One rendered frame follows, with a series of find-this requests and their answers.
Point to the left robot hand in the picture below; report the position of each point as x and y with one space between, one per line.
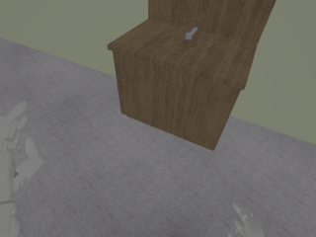
11 128

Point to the tap lever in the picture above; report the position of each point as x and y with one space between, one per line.
190 34

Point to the right robot hand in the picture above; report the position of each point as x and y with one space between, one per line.
251 226

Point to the robot left forearm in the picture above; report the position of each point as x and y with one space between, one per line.
10 225

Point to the counter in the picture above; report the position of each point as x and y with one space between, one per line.
188 87

